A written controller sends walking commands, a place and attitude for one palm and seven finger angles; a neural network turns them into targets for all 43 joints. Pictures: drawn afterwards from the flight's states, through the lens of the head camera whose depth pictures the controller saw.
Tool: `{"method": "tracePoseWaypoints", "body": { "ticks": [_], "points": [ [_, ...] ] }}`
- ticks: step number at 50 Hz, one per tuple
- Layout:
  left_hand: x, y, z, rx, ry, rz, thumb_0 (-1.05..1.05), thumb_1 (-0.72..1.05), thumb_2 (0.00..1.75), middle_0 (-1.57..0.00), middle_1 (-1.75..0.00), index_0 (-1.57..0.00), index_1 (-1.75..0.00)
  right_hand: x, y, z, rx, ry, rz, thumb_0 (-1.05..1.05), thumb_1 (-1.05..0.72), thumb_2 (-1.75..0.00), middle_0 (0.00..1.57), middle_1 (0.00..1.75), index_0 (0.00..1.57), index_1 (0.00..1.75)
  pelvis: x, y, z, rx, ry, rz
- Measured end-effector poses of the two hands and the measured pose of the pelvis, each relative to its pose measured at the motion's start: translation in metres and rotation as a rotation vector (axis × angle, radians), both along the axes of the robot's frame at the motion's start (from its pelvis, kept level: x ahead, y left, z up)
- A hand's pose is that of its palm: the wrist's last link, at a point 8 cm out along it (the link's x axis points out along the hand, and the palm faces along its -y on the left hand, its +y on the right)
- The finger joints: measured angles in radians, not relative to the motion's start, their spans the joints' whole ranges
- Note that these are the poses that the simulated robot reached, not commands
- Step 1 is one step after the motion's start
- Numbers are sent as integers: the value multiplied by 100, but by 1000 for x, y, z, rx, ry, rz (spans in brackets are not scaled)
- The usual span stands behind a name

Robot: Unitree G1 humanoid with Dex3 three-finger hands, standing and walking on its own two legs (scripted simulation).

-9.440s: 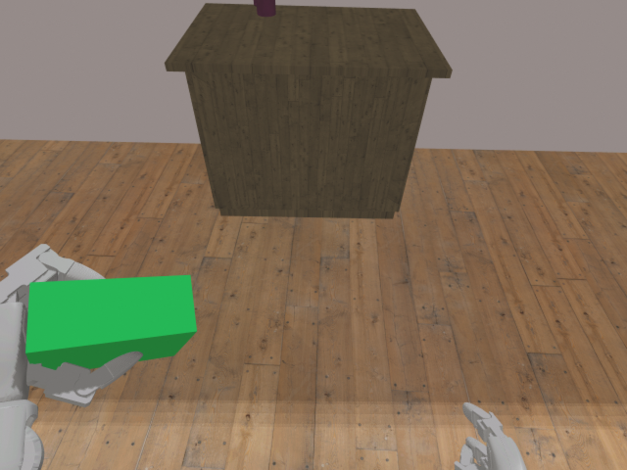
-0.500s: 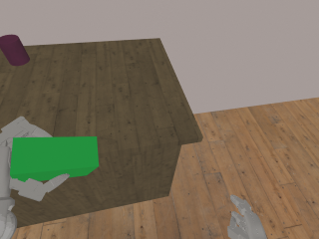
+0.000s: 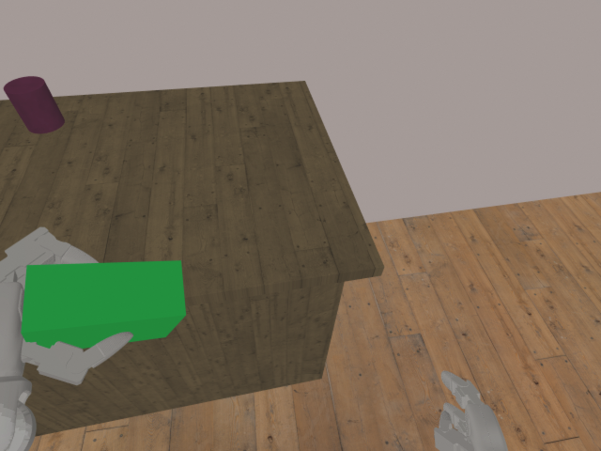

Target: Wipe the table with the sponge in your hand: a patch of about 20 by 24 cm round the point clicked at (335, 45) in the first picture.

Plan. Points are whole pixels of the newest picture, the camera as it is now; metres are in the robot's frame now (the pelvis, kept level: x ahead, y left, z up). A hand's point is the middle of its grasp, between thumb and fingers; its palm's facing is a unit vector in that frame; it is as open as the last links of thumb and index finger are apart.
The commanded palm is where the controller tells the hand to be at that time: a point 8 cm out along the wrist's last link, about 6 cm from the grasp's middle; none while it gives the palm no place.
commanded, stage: look again from close up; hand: left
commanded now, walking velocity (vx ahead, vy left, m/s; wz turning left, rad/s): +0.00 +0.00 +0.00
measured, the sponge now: (131, 305) +0.23 +0.20 +0.13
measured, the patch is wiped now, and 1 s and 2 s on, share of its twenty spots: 0.00 0.00 0.00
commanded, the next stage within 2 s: shuffle to correct the standing spot in 0.16 s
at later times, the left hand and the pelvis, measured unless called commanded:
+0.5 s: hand (74, 308) +0.21 +0.25 +0.15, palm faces +0.39 -0.85 -0.37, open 9.9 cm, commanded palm +0.17 +0.28 +0.17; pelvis +0.00 +0.00 -0.01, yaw -1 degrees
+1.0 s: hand (143, 233) +0.31 +0.21 +0.15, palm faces +0.25 -0.86 -0.44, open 9.8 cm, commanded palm +0.25 +0.27 +0.17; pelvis +0.06 +0.01 -0.03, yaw -6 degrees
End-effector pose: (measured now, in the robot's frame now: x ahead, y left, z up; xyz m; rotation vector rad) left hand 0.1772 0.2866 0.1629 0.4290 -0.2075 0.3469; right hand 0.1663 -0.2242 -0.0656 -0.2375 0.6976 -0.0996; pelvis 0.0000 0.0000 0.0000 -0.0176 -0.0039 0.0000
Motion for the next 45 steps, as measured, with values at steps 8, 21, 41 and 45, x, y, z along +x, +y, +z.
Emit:
{"method": "tracePoseWaypoints", "body": {
  "ticks": [8,21,41,45],
  "points": [
    [-7,2,0,-2,-4,5,-1,-47,100,-76,-134,-77,-134,-9,2,-3,3,14,-4,2,-90,-90,20,30,20,30,-4,2,0,1,-7,3],
    [-10,4,-1,6,-19,5,-1,-47,100,-76,-134,-77,-134,-14,2,-5,1,1,-14,2,-90,-90,20,30,20,30,-6,5,-4,4,-10,-11],
    [62,-9,-4,61,-57,-112,-1,-47,100,-76,-134,-77,-134,5,-21,-22,-12,32,-136,2,-91,-90,20,30,20,30,38,8,-21,20,3,-89],
    [80,-15,-2,101,-27,-140,-1,-47,100,-76,-134,-77,-135,6,-18,-24,10,12,-165,2,-91,-90,20,30,20,30,49,9,-22,26,-7,-131]
  ]
}}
